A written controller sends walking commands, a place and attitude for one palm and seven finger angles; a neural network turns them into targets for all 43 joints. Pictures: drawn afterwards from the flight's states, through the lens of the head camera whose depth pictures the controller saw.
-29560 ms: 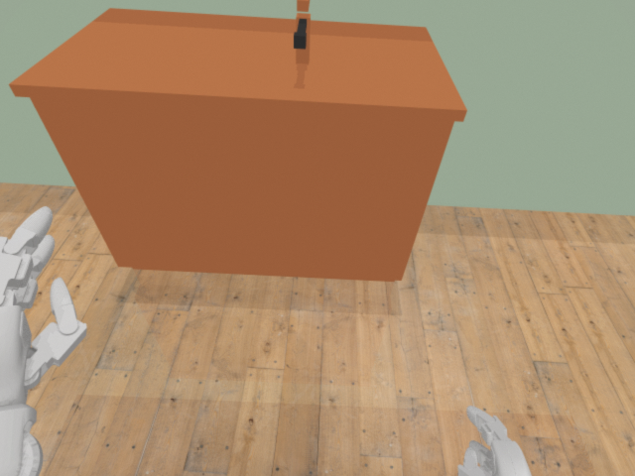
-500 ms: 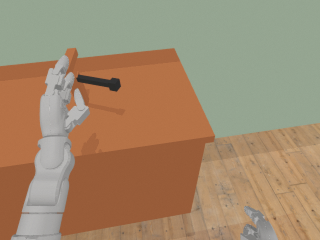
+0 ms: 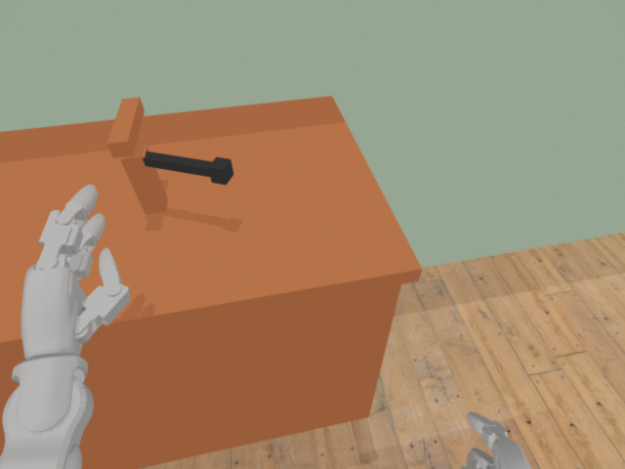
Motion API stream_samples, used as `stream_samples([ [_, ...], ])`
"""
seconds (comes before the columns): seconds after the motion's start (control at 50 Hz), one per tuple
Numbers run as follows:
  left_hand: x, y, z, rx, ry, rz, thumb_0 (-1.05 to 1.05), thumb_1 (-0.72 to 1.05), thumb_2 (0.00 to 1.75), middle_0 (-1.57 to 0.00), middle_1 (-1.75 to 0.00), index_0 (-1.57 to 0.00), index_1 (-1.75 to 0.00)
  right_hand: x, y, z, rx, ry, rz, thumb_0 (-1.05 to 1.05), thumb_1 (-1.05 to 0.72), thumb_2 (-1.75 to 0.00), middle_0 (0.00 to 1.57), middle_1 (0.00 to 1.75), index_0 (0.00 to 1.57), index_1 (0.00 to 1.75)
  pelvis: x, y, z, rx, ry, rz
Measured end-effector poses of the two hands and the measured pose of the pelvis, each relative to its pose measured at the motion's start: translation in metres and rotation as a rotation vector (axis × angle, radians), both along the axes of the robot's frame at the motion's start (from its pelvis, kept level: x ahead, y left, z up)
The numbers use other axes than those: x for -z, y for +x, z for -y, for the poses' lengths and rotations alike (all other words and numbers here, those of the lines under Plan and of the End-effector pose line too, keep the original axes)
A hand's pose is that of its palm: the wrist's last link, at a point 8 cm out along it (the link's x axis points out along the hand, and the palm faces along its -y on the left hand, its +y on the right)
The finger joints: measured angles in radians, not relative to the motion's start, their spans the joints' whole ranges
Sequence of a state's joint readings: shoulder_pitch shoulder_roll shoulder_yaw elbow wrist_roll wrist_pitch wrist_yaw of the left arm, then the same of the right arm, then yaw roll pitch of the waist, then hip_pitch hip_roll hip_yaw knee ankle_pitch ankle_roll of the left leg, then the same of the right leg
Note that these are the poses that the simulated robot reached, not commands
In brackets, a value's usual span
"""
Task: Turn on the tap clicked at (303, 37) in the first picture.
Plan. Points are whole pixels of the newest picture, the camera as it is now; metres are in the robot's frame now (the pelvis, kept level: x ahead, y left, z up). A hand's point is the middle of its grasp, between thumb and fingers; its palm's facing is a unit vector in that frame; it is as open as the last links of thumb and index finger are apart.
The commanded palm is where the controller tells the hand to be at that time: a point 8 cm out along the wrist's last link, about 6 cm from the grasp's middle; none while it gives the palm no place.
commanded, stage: draw the hand back beside the body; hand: left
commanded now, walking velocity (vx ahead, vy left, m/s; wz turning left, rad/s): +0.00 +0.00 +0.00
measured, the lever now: (221, 171) +0.48 +0.20 +0.14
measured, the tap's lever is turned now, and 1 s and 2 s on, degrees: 63 63 63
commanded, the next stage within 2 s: step back with the hand held close in 0.46 s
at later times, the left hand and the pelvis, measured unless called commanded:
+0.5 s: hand (115, 324) +0.20 +0.23 +0.15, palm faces +0.44 -0.84 -0.33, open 7.4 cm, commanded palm +0.16 +0.27 +0.17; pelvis +0.00 -0.02 +0.00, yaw +1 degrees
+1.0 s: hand (107, 349) +0.18 +0.23 +0.14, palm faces +0.32 -0.82 -0.47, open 7.4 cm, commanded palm +0.13 +0.27 +0.17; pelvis -0.04 +0.00 -0.01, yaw -1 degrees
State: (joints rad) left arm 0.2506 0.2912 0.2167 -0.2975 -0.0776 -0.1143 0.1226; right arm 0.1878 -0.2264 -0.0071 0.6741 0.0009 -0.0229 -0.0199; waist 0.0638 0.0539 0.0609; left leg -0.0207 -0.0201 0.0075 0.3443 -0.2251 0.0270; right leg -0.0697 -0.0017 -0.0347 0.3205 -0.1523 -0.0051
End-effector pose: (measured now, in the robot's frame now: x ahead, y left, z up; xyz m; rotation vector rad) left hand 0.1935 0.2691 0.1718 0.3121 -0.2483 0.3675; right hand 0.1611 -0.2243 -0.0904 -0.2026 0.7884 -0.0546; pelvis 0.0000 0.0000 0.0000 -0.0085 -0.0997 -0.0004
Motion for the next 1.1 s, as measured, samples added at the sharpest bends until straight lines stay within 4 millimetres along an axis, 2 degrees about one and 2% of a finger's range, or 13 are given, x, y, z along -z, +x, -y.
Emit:
stream_samples([
  [0.1,0.006,-0.008,0.001,0.000,0.021,-0.039,0.02,0.89,0.90,-0.20,-0.29,-0.20,-0.29,-0.007,0.011,-0.001,0.000,0.003,0.052,0.01,-0.91,-0.90,0.20,0.30,0.20,0.30,0.000,0.003,0.001,0.003,0.000,-0.005],
  [0.28,0.003,-0.037,-0.007,-0.075,0.069,-0.078,0.02,0.89,0.90,-0.21,-0.30,-0.21,-0.30,-0.013,0.027,-0.001,-0.022,0.015,0.107,0.01,-0.91,-0.90,0.20,0.30,0.20,0.30,0.001,0.006,0.007,-0.002,-0.003,-0.006],
  [0.48,0.007,-0.034,0.003,-0.086,0.046,-0.077,0.02,0.89,0.90,-0.20,-0.30,-0.21,-0.30,-0.008,0.025,0.003,-0.031,0.017,0.099,0.01,-0.91,-0.90,0.20,0.30,0.20,0.30,0.001,0.002,0.016,-0.012,0.001,-0.006],
  [0.6,0.005,-0.030,0.010,-0.064,0.059,-0.079,0.02,0.89,0.90,-0.21,-0.30,-0.21,-0.30,-0.007,0.018,0.011,-0.010,0.019,0.097,0.01,-0.91,-0.90,0.21,0.30,0.20,0.30,0.001,0.003,0.020,-0.006,0.001,-0.003],
  [0.7,-0.007,-0.026,0.006,-0.053,0.133,-0.058,0.02,0.89,0.90,-0.21,-0.30,-0.21,-0.30,-0.005,0.012,0.019,0.020,0.010,0.075,0.01,-0.91,-0.90,0.21,0.30,0.20,0.30,0.002,-0.002,0.020,0.004,-0.006,-0.046],
  [0.82,0.008,-0.026,0.008,-0.009,0.145,-0.143,0.01,0.89,0.90,-0.21,-0.30,-0.21,-0.30,-0.002,-0.005,0.029,0.079,-0.013,0.041,0.01,-0.91,-0.90,0.20,0.30,0.20,0.30,0.004,-0.012,0.012,0.022,0.003,-0.089],
  [0.92,0.017,-0.035,0.007,0.020,0.156,-0.190,0.02,0.89,0.90,-0.21,-0.30,-0.21,-0.30,0.001,-0.023,0.031,0.116,-0.037,0.011,0.01,-0.91,-0.90,0.20,0.30,0.20,0.30,0.006,-0.023,0.006,0.026,0.011,-0.101],
  [1.1,0.002,-0.069,-0.006,-0.016,0.203,-0.098,0.02,0.89,0.90,-0.21,-0.30,-0.21,-0.30,0.003,-0.050,0.018,0.106,-0.042,0.019,0.01,-0.91,-0.90,0.20,0.30,0.20,0.30,0.012,-0.052,0.000,0.023,0.014,-0.095],
])
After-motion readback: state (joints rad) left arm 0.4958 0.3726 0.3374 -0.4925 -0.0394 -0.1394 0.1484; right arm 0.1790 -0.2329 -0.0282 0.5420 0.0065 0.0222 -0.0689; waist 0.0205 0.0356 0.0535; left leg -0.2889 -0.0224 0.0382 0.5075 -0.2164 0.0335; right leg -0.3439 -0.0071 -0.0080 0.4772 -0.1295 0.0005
